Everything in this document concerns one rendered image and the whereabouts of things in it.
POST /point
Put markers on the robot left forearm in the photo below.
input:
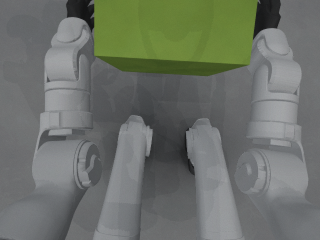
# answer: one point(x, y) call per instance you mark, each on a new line
point(67, 83)

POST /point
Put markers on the left robot upper arm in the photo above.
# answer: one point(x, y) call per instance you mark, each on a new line
point(63, 171)

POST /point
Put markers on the carton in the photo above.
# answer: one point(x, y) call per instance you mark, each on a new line
point(179, 37)

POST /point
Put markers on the right robot upper arm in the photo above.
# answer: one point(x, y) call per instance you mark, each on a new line
point(276, 183)

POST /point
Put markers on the robot shin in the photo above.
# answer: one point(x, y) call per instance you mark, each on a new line
point(132, 118)
point(205, 121)

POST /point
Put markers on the robot left shin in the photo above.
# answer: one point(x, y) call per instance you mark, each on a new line
point(132, 118)

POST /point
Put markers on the robot left hand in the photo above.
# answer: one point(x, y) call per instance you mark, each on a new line
point(82, 10)

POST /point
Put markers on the robot right hand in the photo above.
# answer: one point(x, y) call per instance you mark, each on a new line
point(267, 15)

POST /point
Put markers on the robot right shin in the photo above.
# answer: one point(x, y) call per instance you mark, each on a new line
point(205, 121)

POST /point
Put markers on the robot right forearm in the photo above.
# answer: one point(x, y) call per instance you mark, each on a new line
point(275, 93)

